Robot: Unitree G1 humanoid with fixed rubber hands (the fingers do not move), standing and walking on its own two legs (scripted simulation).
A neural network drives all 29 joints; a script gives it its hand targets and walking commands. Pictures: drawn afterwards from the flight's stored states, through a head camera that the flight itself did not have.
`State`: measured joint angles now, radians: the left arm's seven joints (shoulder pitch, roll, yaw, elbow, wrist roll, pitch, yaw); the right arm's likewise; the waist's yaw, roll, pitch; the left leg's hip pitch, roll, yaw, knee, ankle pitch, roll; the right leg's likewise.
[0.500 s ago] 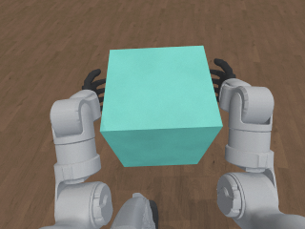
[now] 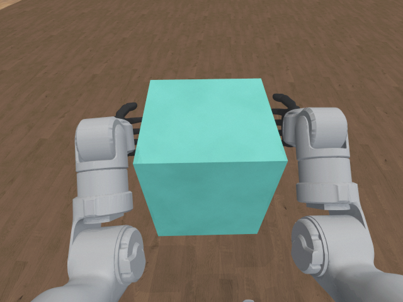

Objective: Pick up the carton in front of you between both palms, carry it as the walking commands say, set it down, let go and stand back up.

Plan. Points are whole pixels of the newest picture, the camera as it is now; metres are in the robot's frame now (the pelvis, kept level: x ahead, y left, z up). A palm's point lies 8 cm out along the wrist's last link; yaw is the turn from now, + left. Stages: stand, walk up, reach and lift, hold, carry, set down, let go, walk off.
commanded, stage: carry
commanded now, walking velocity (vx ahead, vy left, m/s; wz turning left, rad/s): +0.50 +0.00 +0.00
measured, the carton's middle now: (206, 161) +0.37 -0.01 +0.11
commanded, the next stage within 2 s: none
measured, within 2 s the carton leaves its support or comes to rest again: neither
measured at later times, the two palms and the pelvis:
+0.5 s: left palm (142, 97) +0.63 +0.15 +0.11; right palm (249, 91) +0.64 -0.15 +0.10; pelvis +0.31 -0.01 +0.01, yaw +2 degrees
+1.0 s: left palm (152, 53) +0.91 +0.14 +0.10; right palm (236, 50) +0.91 -0.16 +0.11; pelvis +0.65 -0.01 +0.00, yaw +0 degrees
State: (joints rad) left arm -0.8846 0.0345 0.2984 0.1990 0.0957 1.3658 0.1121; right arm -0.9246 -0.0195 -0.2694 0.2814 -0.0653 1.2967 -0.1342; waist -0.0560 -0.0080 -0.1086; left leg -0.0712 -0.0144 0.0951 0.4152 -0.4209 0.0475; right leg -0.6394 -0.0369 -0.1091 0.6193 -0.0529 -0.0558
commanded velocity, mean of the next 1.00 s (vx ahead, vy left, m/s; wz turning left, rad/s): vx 0.50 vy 0.00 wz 0.00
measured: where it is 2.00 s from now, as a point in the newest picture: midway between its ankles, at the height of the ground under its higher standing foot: (190, 155)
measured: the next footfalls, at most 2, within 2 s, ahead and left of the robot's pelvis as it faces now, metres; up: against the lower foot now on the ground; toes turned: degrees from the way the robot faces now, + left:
right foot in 0.06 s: +0.22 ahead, -0.10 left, +0.00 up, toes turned -6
left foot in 0.56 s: +0.52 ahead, +0.11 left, +0.00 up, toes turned +11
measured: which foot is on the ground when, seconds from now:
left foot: down 0.00-0.08, up 0.10-0.54, down 0.56-1.00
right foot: up 0.00-0.04, down 0.06-0.58, up 0.60-1.00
